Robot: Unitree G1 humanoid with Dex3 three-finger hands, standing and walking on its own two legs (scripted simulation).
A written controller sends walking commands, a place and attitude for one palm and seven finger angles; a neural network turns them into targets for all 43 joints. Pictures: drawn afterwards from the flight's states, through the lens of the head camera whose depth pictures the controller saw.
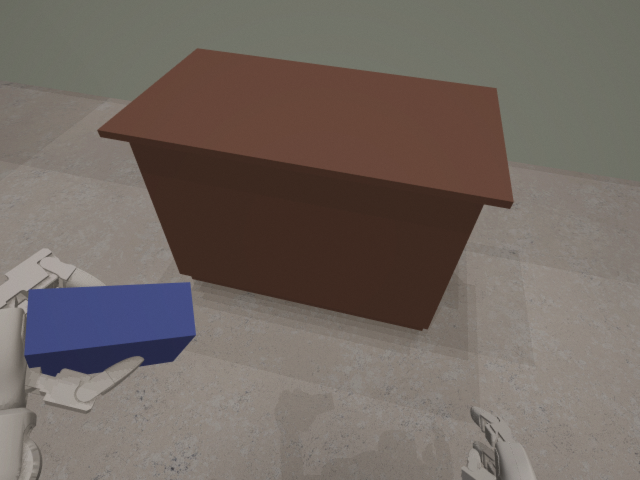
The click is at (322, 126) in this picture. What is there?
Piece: table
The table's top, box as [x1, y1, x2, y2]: [97, 48, 513, 208]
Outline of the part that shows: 97,130 100,136 501,207 509,208 513,201 496,88 197,48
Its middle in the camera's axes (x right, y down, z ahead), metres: -0.01 -0.36 +1.08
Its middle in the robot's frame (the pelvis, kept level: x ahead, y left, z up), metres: +1.04 +0.07 -0.06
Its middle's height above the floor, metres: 0.71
